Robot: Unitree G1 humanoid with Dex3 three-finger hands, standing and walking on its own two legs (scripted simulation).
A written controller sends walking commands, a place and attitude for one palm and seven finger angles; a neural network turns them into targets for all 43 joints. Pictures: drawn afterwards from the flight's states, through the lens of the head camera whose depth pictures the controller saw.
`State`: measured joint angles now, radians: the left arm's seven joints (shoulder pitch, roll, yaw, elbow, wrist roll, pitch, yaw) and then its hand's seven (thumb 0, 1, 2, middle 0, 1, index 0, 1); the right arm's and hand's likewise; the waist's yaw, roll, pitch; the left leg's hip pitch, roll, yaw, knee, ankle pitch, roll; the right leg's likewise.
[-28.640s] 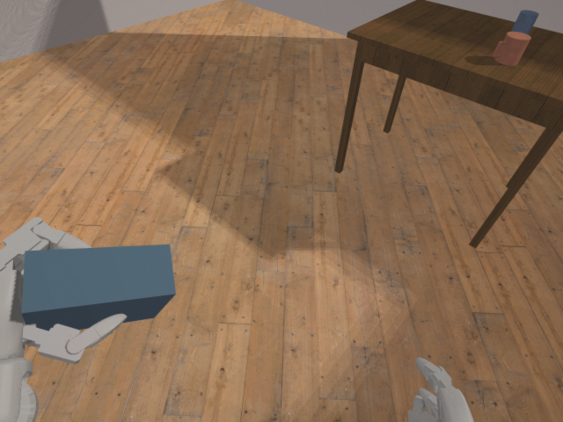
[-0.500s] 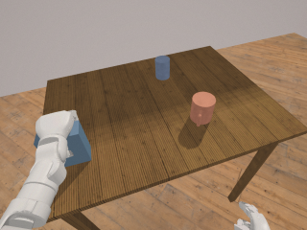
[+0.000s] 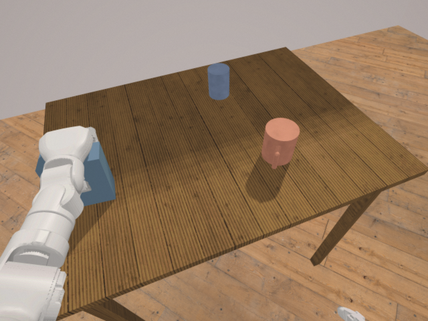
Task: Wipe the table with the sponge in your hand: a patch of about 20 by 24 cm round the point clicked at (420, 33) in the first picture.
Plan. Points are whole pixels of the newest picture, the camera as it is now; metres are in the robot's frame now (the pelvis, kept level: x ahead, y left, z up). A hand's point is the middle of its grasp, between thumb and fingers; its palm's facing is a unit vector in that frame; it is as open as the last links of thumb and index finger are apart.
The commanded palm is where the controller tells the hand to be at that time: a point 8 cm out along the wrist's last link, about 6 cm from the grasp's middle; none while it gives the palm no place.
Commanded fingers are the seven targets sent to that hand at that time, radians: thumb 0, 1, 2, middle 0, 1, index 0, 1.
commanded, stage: wipe forward along the first lane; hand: left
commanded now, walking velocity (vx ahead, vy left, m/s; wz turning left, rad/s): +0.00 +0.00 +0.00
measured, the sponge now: (84, 183) +0.38 +0.32 +0.02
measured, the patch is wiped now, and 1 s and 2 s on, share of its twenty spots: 0.20 0.20 0.65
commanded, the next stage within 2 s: slide across to the middle lane in 0.30 s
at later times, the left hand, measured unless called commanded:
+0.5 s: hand (75, 147) +0.43 +0.33 +0.07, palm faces -0.12 +0.04 -0.99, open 9.9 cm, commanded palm +0.42 +0.31 +0.12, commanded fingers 0.00 0.10 1.30 -1.20 -1.60 -1.20 -1.60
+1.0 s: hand (102, 142) +0.45 +0.28 +0.07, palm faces -0.06 -0.01 -1.00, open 9.9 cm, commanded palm +0.43 +0.26 +0.13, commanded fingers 0.00 0.10 1.30 -1.20 -1.60 -1.20 -1.60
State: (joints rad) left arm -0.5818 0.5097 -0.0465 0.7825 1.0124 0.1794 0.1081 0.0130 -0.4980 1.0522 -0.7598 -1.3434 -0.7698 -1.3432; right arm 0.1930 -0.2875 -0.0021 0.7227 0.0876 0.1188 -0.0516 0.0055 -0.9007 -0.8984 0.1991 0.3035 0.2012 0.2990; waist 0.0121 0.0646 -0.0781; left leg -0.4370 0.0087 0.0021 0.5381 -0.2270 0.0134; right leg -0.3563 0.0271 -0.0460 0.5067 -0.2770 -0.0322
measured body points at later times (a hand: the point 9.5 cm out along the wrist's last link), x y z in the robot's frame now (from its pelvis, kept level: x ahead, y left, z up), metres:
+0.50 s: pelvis +0.01 +0.01 +0.00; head +0.06 +0.01 +0.45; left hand +0.44 +0.32 +0.13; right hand +0.11 -0.26 -0.13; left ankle +0.02 +0.11 -0.73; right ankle -0.02 -0.10 -0.73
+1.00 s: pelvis +0.02 +0.01 +0.00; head +0.06 +0.00 +0.45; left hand +0.45 +0.27 +0.13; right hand +0.15 -0.24 -0.13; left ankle +0.02 +0.11 -0.73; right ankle -0.02 -0.10 -0.73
